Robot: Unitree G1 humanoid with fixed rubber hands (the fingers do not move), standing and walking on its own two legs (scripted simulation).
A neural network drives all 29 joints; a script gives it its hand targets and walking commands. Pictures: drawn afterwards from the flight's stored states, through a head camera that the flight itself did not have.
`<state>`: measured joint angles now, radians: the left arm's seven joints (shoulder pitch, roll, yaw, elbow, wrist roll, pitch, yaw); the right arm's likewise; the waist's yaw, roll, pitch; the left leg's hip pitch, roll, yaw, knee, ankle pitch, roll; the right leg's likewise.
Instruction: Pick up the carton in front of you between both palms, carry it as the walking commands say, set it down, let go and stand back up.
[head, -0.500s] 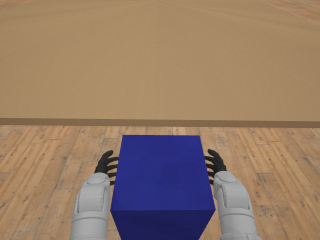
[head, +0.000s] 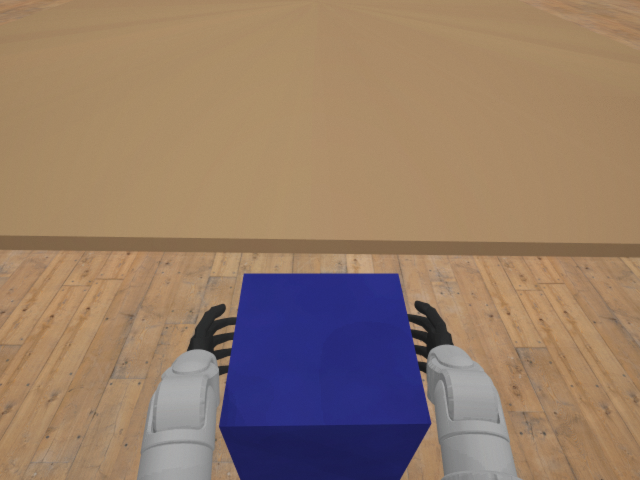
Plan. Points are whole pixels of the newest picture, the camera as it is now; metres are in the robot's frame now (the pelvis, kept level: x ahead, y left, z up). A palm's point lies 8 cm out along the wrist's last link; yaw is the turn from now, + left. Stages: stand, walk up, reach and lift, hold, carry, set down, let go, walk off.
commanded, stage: hold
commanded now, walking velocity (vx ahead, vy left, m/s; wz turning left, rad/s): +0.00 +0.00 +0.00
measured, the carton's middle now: (320, 386) +0.29 +0.00 -0.02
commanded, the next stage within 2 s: carry in 0.04 s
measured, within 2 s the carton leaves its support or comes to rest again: neither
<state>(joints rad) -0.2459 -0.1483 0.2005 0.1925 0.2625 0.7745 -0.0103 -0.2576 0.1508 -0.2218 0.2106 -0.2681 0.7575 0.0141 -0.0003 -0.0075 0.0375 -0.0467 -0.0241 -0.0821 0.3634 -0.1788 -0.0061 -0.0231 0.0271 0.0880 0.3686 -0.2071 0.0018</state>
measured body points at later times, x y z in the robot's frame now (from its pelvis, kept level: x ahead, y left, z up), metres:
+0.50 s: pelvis +0.12 -0.01 +0.00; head +0.11 -0.01 +0.45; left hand +0.40 +0.14 +0.08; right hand +0.40 -0.17 +0.08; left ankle +0.18 +0.10 -0.72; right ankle +0.01 -0.12 -0.75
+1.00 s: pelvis +0.42 -0.03 -0.02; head +0.42 -0.03 +0.43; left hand +0.71 +0.10 +0.06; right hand +0.69 -0.20 +0.06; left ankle +0.23 +0.09 -0.74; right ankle +0.55 -0.13 -0.74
